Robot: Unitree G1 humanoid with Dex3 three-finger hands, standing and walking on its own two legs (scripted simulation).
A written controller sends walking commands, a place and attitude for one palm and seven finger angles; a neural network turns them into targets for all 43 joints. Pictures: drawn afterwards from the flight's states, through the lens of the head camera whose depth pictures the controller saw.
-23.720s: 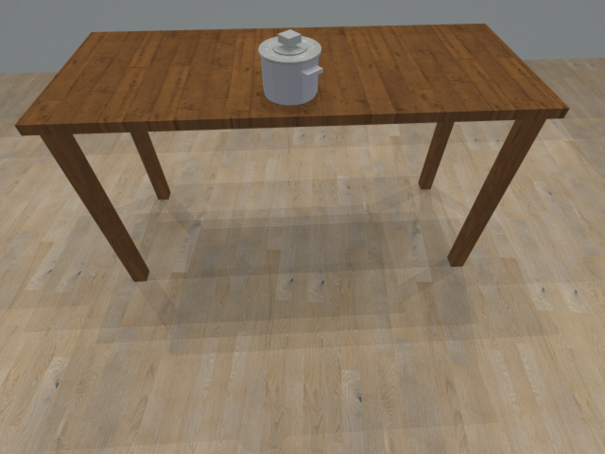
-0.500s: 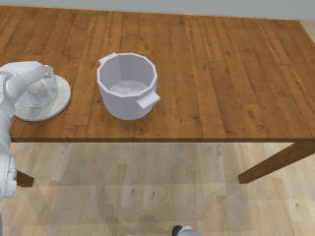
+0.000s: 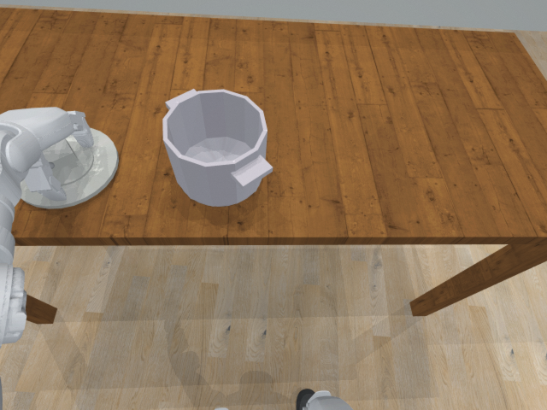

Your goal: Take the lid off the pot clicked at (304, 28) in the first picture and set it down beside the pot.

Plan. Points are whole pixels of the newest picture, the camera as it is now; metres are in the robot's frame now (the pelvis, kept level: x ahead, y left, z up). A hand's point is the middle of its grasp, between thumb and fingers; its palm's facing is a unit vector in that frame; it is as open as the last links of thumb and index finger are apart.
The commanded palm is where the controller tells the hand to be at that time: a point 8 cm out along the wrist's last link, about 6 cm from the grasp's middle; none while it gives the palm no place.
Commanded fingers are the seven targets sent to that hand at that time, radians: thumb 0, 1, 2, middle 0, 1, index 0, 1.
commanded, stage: raise the empty hand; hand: left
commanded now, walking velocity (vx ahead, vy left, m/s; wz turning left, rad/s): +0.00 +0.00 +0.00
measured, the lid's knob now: (57, 153) +0.49 +0.32 +0.03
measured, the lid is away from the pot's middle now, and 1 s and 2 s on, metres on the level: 0.25 0.25 0.25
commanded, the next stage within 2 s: draw the hand back to the body in 1.26 s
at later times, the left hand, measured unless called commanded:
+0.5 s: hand (36, 139) +0.46 +0.30 +0.10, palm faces -0.43 -0.07 -0.90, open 11.0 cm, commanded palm +0.47 +0.30 +0.16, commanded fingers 0.00 0.02 0.59 -0.33 -0.90 -0.33 -0.90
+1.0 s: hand (16, 105) +0.47 +0.30 +0.15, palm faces -0.37 -0.06 -0.93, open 11.0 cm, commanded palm +0.47 +0.29 +0.22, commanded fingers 0.00 0.02 0.59 -0.33 -0.90 -0.33 -0.90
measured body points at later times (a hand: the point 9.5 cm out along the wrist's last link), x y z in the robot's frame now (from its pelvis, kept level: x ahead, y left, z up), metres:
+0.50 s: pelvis +0.01 +0.00 +0.01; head +0.09 +0.01 +0.45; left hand +0.48 +0.31 +0.15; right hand +0.04 -0.27 -0.11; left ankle -0.05 +0.07 -0.72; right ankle +0.03 -0.16 -0.72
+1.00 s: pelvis +0.01 +0.00 +0.02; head +0.09 +0.01 +0.46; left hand +0.48 +0.30 +0.20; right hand +0.08 -0.27 -0.11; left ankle -0.05 +0.07 -0.72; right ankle +0.03 -0.16 -0.72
